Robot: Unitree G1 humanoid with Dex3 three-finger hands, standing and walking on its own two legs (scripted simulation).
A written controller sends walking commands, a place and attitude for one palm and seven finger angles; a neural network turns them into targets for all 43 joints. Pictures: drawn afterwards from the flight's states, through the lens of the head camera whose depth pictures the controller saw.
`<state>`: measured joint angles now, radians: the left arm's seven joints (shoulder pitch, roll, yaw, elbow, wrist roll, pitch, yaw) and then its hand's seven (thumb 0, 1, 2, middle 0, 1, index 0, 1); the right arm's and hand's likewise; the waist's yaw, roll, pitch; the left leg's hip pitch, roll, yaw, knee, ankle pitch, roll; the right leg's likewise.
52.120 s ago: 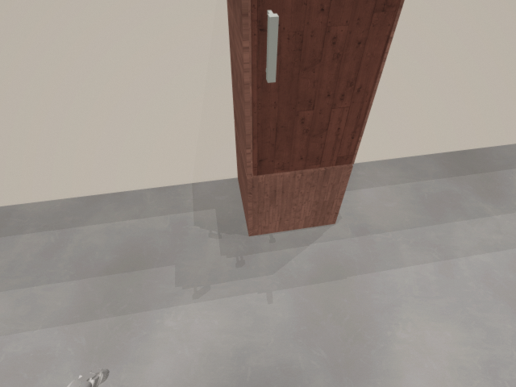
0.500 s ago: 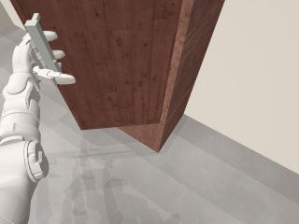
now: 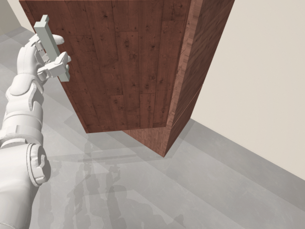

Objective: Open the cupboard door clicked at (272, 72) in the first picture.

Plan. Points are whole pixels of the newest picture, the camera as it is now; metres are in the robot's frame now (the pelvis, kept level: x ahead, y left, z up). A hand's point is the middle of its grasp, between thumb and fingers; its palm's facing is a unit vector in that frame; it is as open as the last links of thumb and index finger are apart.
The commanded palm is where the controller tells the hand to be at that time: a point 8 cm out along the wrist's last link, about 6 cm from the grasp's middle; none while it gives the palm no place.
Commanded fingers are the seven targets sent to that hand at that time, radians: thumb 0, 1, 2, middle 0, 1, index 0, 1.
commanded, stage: close the thumb around the handle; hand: left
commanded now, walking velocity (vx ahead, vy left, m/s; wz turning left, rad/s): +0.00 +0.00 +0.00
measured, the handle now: (56, 50) +0.54 +0.23 +0.16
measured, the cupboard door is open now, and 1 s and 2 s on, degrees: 41 67 81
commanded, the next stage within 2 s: pull the door open along its arc in 0.12 s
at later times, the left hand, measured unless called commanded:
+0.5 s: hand (61, 65) +0.49 +0.21 +0.15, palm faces +0.05 -1.00 +0.01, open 5.8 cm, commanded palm +0.43 +0.26 +0.15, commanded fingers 0.00 0.90 0.90 -0.40 -1.35 -0.40 -1.35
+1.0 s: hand (81, 108) +0.35 +0.14 +0.16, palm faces +0.36 -0.93 +0.08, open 6.2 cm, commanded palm +0.29 +0.19 +0.15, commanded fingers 0.00 0.90 0.90 -0.40 -1.35 -0.40 -1.35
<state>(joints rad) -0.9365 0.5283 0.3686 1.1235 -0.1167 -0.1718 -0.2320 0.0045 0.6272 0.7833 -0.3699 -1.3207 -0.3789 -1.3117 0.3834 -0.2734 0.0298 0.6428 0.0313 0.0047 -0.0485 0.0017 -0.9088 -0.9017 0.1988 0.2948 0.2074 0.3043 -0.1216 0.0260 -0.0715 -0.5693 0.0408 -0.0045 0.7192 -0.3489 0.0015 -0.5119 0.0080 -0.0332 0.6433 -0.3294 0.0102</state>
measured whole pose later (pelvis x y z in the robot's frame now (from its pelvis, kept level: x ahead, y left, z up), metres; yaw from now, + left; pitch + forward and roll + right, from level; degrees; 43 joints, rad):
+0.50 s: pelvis +0.01 +0.00 +0.00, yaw -2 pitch +12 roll -2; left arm -0.78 0.51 0.42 0.96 -0.16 -0.15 -0.25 0.00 0.71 0.79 -0.35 -1.35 -0.36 -1.34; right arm 0.45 -0.28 0.02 0.63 0.04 0.03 -0.04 0.00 -0.91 -0.90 0.20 0.29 0.21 0.30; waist -0.12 0.04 -0.10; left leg -0.54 0.06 0.03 0.70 -0.36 0.00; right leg -0.49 0.02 0.00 0.62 -0.33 0.01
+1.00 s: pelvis +0.01 -0.02 +0.01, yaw +0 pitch +2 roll +0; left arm -0.19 0.04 0.14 0.02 -0.13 0.20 0.30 0.01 0.65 0.75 -0.35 -1.31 -0.36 -1.31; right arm 0.13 -0.19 0.04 0.55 0.02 0.00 -0.01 0.01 -0.91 -0.90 0.20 0.29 0.21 0.30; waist 0.01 0.04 -0.08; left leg -0.30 0.04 0.01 0.58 -0.32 -0.02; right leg -0.27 0.01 -0.02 0.57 -0.33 -0.01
